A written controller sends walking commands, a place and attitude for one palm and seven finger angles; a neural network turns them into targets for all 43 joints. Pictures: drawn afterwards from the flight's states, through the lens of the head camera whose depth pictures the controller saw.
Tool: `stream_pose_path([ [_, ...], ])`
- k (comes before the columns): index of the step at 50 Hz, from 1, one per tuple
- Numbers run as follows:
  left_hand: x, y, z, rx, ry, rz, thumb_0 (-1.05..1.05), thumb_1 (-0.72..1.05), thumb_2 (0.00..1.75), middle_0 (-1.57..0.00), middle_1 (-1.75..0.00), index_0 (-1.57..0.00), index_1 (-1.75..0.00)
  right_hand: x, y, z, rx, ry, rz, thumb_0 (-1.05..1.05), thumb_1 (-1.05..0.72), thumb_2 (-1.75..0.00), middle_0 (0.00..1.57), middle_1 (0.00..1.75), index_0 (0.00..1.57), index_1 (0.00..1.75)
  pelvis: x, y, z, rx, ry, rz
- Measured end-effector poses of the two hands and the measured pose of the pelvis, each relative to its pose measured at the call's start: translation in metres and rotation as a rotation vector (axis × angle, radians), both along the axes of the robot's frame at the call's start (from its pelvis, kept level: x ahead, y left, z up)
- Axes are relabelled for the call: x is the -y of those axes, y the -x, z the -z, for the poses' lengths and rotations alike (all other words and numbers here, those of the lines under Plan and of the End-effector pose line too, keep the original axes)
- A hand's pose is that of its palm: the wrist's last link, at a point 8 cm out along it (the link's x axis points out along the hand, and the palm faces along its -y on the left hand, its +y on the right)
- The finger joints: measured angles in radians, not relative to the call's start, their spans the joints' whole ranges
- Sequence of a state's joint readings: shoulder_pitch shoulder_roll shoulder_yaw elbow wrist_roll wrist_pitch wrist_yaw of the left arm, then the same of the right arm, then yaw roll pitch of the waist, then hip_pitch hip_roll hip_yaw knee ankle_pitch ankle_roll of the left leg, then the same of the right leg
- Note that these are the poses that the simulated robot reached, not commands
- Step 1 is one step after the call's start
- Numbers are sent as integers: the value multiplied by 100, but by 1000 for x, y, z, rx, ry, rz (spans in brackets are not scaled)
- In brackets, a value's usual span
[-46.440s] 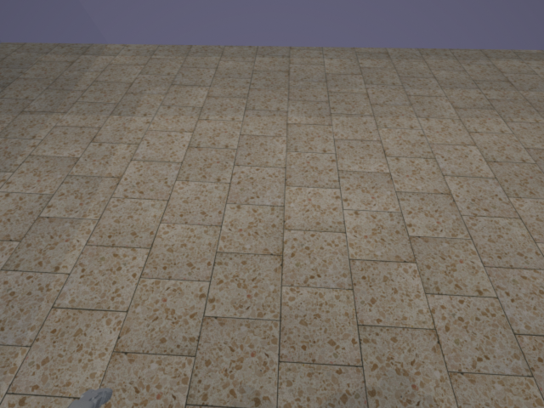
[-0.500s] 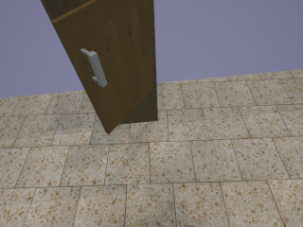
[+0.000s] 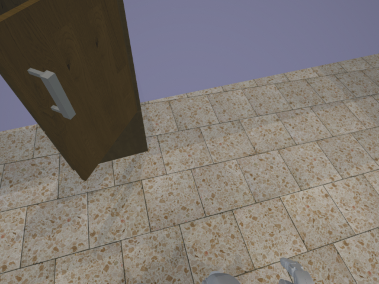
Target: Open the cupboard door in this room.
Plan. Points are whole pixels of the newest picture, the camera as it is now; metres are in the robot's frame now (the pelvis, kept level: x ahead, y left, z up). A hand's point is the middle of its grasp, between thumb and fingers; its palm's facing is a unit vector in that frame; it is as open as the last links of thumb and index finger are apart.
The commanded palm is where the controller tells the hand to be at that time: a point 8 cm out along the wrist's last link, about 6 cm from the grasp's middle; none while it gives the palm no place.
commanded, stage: walk to a spot facing it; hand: left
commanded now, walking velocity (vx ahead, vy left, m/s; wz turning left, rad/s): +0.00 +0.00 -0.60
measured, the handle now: (52, 94) +0.48 +0.39 +0.06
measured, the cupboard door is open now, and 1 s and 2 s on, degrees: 48 48 48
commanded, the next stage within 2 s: turn to face it in 1.94 s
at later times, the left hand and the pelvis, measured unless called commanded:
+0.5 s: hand (132, 270) +0.16 +0.15 -0.18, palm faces -0.31 -0.92 -0.22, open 7.4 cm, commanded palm none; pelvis +0.02 -0.02 -0.01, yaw -19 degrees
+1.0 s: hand (189, 232) +0.26 +0.02 -0.16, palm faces -0.58 -0.79 -0.20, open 7.4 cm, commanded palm none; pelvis +0.11 -0.11 +0.01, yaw -37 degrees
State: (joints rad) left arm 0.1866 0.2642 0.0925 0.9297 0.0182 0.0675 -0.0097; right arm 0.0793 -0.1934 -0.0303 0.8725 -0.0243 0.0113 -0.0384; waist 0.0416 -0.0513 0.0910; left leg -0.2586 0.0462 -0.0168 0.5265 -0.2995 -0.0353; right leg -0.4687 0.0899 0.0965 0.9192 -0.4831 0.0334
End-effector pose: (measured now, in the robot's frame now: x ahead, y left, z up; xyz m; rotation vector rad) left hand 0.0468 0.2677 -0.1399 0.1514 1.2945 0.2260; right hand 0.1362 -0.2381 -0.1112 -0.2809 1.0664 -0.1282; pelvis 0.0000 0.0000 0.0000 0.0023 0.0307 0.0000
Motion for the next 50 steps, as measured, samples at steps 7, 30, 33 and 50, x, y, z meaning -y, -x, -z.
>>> stream_pose_path([
  [7, 13, -56, -16, 79, -14, 130, 1, 91, 90, -20, -29, -20, -30, 28, 64, 12, -120, -11, 106, 1, -90, -90, 21, 30, 20, 30, 14, -2, -2, 7, 27, 86],
  [30, 94, -158, -8, 66, 58, 480, 1, 91, 90, -20, -29, -20, -30, 46, 168, 3, -167, -17, 474, 1, -90, -90, 21, 30, 20, 30, 32, -27, -4, -7, 17, 396],
  [33, 117, -183, -18, 101, 65, 535, 1, 91, 90, -20, -29, -20, -30, 44, 188, 5, -210, -51, 519, 1, -90, -90, 21, 30, 20, 30, 43, -33, -8, -16, 24, 433],
  [50, 206, -233, -10, -21, 38, 711, 1, 91, 90, -20, -29, -20, -30, 132, 118, 1, -59, -67, 717, 1, -91, -90, 20, 30, 20, 30, 114, -106, -8, -2, -15, 654],
])
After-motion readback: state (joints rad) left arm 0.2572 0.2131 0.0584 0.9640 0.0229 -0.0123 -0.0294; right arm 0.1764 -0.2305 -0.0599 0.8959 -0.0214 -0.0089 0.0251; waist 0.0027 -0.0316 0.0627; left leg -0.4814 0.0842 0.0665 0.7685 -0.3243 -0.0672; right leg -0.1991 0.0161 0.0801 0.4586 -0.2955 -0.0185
